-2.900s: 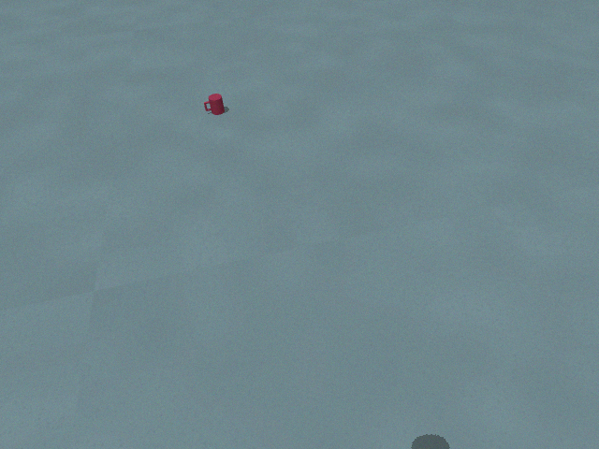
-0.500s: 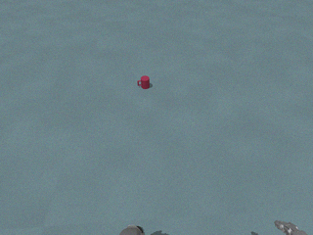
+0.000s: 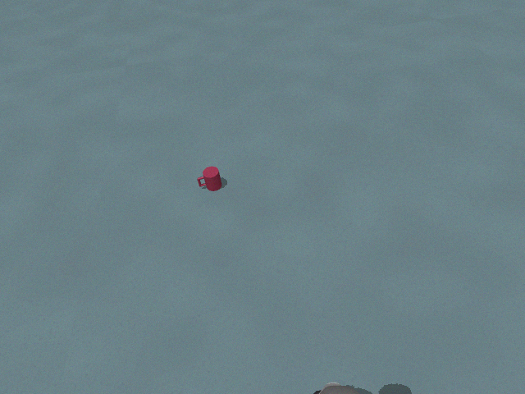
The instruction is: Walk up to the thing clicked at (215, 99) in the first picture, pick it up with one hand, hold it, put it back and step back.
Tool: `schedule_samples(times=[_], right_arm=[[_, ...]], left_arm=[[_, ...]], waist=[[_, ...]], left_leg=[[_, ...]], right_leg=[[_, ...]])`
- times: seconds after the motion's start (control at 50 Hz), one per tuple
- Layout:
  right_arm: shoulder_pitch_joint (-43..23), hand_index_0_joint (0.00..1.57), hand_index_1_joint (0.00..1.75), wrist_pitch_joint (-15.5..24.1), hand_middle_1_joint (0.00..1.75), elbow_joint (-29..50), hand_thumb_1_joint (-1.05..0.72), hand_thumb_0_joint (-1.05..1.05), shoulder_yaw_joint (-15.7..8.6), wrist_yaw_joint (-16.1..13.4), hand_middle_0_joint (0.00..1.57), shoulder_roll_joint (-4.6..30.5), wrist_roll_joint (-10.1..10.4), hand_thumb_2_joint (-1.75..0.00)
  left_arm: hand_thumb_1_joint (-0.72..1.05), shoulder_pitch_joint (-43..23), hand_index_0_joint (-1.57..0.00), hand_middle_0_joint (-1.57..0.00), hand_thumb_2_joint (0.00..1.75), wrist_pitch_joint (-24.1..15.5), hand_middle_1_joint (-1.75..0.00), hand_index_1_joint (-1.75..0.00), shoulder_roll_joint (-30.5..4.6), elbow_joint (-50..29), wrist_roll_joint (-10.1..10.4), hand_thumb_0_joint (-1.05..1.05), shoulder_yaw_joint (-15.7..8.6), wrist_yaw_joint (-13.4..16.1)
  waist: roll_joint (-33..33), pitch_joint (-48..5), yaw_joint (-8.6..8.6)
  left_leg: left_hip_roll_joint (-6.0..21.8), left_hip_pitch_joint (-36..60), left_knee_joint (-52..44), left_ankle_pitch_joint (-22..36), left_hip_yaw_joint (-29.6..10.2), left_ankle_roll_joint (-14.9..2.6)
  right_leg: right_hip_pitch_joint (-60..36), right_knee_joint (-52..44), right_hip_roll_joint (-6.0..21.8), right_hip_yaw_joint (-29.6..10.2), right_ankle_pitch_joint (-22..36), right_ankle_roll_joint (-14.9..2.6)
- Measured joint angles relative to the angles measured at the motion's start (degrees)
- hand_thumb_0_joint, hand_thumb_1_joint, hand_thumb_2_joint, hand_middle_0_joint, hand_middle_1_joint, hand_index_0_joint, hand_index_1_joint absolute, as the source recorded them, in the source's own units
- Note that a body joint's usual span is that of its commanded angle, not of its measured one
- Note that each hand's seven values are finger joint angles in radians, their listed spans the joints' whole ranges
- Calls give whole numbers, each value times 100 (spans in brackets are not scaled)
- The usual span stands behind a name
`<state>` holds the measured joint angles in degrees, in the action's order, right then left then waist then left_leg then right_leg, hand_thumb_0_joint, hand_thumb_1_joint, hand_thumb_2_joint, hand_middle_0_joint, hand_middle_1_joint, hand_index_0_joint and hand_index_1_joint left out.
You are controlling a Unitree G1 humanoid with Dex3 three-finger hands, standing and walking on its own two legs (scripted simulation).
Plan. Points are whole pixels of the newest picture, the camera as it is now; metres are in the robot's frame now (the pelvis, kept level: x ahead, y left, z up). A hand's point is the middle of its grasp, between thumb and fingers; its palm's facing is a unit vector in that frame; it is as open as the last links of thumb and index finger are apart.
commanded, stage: walk up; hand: left
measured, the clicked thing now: (209, 179) +1.24 +0.26 -0.70
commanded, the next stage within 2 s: none
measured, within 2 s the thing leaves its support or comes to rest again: neither
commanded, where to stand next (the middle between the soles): +0.86 -0.01 m, yaw +2 degrees
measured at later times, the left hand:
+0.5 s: hand (119, 371) +0.22 +0.27 -0.13, palm faces +0.05 -0.92 -0.38, open 7.4 cm
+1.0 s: hand (151, 242) +0.48 +0.25 -0.12, palm faces -0.02 -0.91 -0.41, open 7.4 cm
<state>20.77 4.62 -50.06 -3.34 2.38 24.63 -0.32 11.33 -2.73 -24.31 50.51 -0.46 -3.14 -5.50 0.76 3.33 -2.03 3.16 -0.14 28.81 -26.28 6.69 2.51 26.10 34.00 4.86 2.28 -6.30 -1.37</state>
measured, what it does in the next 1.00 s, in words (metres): walks ahead: left foot, then right foot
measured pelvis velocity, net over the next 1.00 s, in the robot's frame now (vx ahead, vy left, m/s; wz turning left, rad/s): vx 0.42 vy -0.03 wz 0.02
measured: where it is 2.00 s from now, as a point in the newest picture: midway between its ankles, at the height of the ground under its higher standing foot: (273, 271)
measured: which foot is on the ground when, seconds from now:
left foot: down 0.00-0.04, up 0.06-0.50, down 0.52-1.00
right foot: down 0.00-0.56, up 0.58-0.96, down 0.98-1.00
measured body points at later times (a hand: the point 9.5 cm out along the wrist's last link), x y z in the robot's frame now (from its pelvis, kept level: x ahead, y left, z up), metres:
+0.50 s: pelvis +0.22 -0.01 +0.01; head +0.24 +0.00 +0.46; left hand +0.22 +0.32 -0.10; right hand +0.32 -0.33 -0.10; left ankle +0.35 +0.12 -0.71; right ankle +0.13 -0.12 -0.72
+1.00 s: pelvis +0.42 -0.03 +0.00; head +0.43 -0.05 +0.45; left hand +0.48 +0.30 -0.09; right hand +0.47 -0.36 -0.12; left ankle +0.35 +0.12 -0.72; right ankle +0.52 -0.16 -0.72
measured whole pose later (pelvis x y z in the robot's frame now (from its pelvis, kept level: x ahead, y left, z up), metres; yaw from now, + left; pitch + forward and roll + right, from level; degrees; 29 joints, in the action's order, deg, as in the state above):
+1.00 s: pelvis +0.42 -0.03 +0.00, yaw +1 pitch -3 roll +1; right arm 19.4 3.4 -49.1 -3.4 2.5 25.6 -0.6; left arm 15.7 -3.7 -23.7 52.1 -0.9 -3.6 -4.1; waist -1.8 4.0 -0.7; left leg 4.2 -7.0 35.4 -24.9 4.2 -0.1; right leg 22.2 34.4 4.0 2.1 -9.1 0.0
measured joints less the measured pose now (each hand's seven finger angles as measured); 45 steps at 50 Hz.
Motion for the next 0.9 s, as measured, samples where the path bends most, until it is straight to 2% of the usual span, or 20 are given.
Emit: schedule_samples(times=[0.02,0.04,0.1,0.16,0.22,0.3,0.38,0.46,0.52,0.56,0.58,0.62,0.66,0.72,0.82,0.9], right_arm=[[-33,20,30,-37,30,-46,-90,1,-33,-29,21,72,-10,-90],[-67,20,30,-78,30,-79,-90,1,-52,-59,21,85,-12,-90],[-190,20,30,-169,30,-175,-91,1,36,-77,20,7,-5,-90],[-370,20,30,-188,30,-196,-91,1,78,-44,20,23,75,-90],[-516,20,30,-181,30,-78,-91,1,69,18,20,29,70,-90],[-581,20,30,-248,30,-23,-91,1,-17,100,20,46,20,-90],[-578,20,30,-341,30,-120,-91,1,-53,174,20,32,-60,-90],[-642,20,30,-313,30,-145,-91,1,-31,234,20,-44,-103,-90],[-671,20,30,-237,30,-122,-91,1,-21,234,20,-109,-128,-90],[-786,20,30,-143,30,-82,-91,1,-21,189,20,-216,-195,-90],[-815,20,30,-87,30,11,-91,1,-12,164,20,-207,-215,-90],[-818,20,30,-5,30,163,-91,1,-16,114,20,-214,-120,-90],[-768,20,30,16,30,236,-91,1,35,46,20,-276,-35,-90],[-597,20,30,53,30,260,-91,0,122,-6,20,-330,35,-90],[-363,20,30,25,30,207,-90,0,135,5,21,-276,0,-90],[-238,20,30,16,30,185,-90,1,76,33,21,-128,-30,-90]], left_arm=[[90,-66,-20,-20,90,-36,-30,-30,95,32,-6,1,-18,28],[90,-111,-20,-20,90,-85,-30,-30,147,3,-23,1,-20,50],[90,-104,-20,-20,90,-201,-30,-30,211,-138,28,1,18,124],[90,104,-20,-21,90,-232,-30,-30,313,-155,83,1,78,218],[90,386,-20,-21,90,-236,-30,-30,308,-71,87,1,93,265],[90,678,-21,-21,90,-219,-30,-31,266,-5,37,1,89,286],[90,854,-21,-21,90,-228,-30,-31,191,-40,-23,1,19,295],[90,913,-21,-21,90,-209,-30,-31,56,-43,-35,1,-35,312],[90,969,-20,-21,90,-150,-30,-31,-45,-38,-23,1,-40,323],[90,913,-20,-21,90,-69,-30,-30,-90,6,11,1,-41,366],[90,892,-20,-21,90,-24,-30,-30,-27,15,45,1,-26,384],[90,827,-20,-20,90,42,-30,-30,72,59,53,1,70,399],[90,757,-20,-20,90,49,-30,-30,68,70,66,1,140,377],[90,645,-20,-20,90,25,-30,-30,9,-23,98,1,133,316],[90,533,-20,-20,90,53,-30,-30,-46,-68,48,1,55,195],[90,477,-20,-20,90,63,-30,-30,-27,43,-2,1,17,104]], waist=[[-238,34,8],[-381,77,10],[-281,133,181],[-325,135,309],[-391,96,367],[-487,64,351],[-469,46,408],[-335,113,442],[-143,81,458],[214,191,471],[207,223,443],[87,251,326],[103,256,253],[212,233,211],[262,178,205],[164,137,139]], left_leg=[[212,-80,417,-195,-68,-82],[349,-288,1043,-179,-207,-244],[24,-1194,3073,-98,-547,-373],[-122,-1980,3682,517,-744,-431],[-58,-2561,3378,1079,-920,-415],[-8,-3060,2777,1620,-1084,-280],[54,-3120,1727,1854,-952,-201],[142,-2825,735,2042,-714,-302],[54,-2396,280,2031,-531,-409],[-197,-2279,500,1800,-320,-384],[-203,-2268,660,1624,-290,-397],[-144,-2127,734,1416,-343,-450],[-132,-1817,484,1402,-338,-435],[-185,-1387,70,1424,-313,-405],[-218,-900,-218,1229,-226,-399],[-211,-655,-204,940,-161,-315]], right_leg=[[-51,161,-157,117,-207,-11],[-94,342,-243,225,-407,-36],[-351,472,-165,191,-745,-114],[-905,-107,-199,176,-674,-97],[-1350,-625,-336,165,-612,-132],[-1845,-1047,-508,289,-698,-155],[-2217,-1219,-610,420,-934,-129],[-2462,-1013,-627,537,-1391,-54],[-2547,-543,-499,581,-1946,65],[-2301,410,-130,441,-2201,-7],[-2004,1143,-163,248,-2187,-33],[-1371,2461,-391,-22,-2239,-102],[-814,3100,-464,-242,-1983,-110],[-196,2963,-298,-442,-1527,-50],[286,1815,77,-376,-929,144],[168,658,204,-275,-431,155]])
